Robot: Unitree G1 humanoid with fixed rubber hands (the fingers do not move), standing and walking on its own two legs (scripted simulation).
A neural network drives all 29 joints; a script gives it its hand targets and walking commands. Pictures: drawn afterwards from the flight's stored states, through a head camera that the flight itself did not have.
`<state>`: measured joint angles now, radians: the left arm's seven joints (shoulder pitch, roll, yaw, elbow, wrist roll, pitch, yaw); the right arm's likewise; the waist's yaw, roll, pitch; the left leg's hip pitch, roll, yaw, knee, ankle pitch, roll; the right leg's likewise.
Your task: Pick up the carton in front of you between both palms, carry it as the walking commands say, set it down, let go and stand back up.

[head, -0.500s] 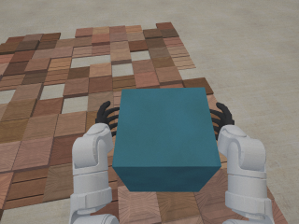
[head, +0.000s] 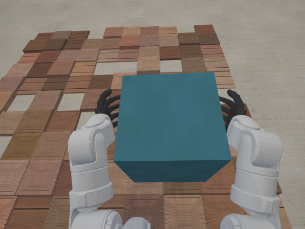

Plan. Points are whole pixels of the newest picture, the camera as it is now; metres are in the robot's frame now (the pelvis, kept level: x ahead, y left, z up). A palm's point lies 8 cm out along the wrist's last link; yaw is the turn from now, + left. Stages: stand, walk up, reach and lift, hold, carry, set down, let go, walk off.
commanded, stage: carry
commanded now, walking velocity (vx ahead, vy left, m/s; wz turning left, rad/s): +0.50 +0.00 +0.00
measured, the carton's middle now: (168, 134) +0.35 +0.02 +0.05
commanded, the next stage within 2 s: none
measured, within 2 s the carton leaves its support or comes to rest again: neither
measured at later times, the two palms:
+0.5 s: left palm (132, 44) +0.62 +0.15 +0.15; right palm (230, 51) +0.59 -0.15 +0.14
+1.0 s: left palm (138, 40) +0.66 +0.13 +0.14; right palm (230, 44) +0.64 -0.17 +0.14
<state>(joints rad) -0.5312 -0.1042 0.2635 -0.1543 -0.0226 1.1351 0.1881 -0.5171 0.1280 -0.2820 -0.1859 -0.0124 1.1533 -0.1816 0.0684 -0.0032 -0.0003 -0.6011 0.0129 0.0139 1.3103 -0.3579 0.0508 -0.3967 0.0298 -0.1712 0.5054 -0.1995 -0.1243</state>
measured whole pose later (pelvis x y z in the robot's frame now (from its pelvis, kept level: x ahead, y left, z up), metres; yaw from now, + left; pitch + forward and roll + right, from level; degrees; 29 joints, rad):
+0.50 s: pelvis +0.25 +0.02 +0.02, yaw -2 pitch +5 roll +1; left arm -0.57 -0.12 0.31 -0.20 0.02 1.14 0.15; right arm -0.57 0.12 -0.26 -0.18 -0.01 1.14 -0.19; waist -0.05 -0.01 0.03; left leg -0.43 -0.01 0.14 0.55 -0.21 0.06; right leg -0.47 -0.01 -0.02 0.62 -0.29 0.01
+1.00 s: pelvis +0.32 +0.00 +0.02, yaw -3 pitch +3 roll +2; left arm -0.46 -0.12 0.28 -0.03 0.06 1.07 0.13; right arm -0.47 0.13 -0.25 -0.03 -0.06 1.09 -0.17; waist 0.00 -0.02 -0.09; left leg -0.32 0.01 0.12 0.64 -0.30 0.01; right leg -0.24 0.01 -0.05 0.48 -0.46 -0.01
